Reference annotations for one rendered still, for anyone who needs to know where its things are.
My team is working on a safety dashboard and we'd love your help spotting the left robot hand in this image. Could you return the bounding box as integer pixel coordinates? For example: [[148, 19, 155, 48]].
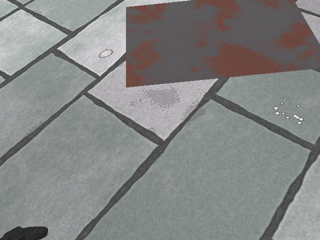
[[0, 226, 48, 240]]

